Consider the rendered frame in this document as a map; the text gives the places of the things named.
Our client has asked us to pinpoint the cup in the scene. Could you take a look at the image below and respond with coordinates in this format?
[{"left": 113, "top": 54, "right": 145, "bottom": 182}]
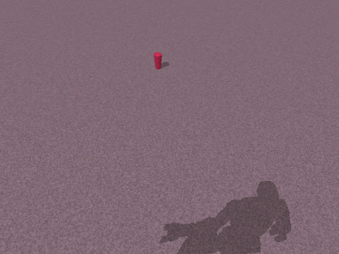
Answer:
[{"left": 154, "top": 52, "right": 162, "bottom": 69}]

